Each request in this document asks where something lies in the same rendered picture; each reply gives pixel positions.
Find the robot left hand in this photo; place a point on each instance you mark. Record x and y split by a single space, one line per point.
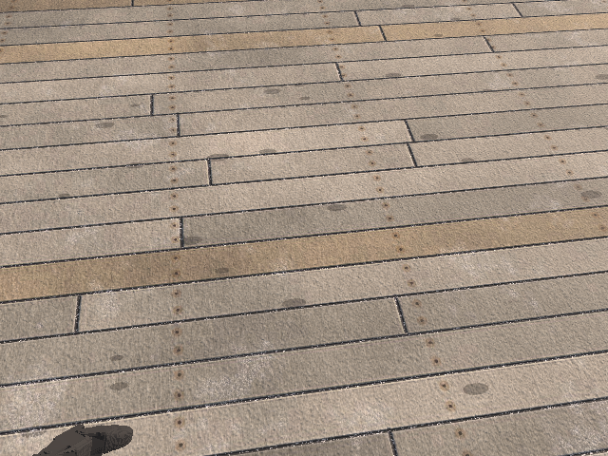
89 441

